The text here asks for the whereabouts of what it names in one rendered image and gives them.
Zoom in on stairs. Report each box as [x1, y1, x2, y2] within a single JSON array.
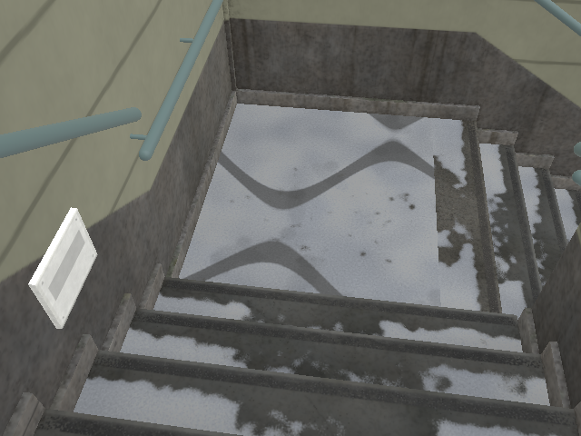
[[479, 144, 581, 319], [34, 277, 579, 436]]

